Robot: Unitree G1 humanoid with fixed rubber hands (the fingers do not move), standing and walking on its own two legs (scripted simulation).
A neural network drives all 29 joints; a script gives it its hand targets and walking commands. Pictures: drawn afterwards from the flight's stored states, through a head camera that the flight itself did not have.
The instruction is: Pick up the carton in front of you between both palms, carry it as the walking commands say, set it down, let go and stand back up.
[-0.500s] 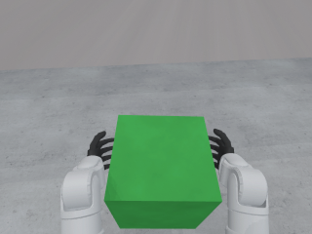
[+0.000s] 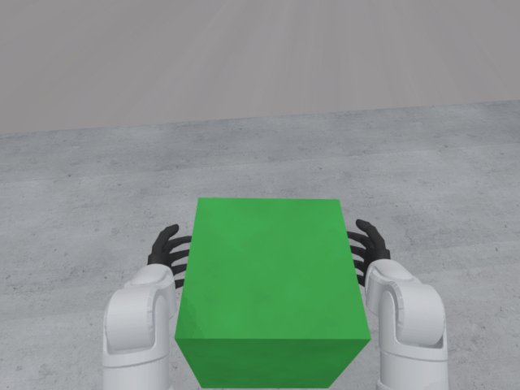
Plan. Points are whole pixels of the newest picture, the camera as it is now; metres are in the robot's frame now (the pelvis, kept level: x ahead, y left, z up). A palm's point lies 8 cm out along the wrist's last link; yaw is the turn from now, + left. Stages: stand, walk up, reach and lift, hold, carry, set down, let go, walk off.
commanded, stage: carry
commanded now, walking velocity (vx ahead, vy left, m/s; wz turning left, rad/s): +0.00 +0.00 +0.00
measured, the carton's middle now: (267, 298) +0.27 +0.00 +0.01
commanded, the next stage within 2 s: hold in 0.96 s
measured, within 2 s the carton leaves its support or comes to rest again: neither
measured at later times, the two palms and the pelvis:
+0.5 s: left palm (163, 317) +0.22 +0.15 +0.05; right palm (380, 314) +0.22 -0.15 +0.06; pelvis -0.05 +0.00 +0.00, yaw +0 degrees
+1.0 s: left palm (169, 320) +0.22 +0.14 +0.04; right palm (381, 316) +0.22 -0.16 +0.04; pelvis -0.07 -0.01 +0.00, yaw -1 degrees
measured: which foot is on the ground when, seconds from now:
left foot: down 0.00-1.00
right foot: down 0.00-1.00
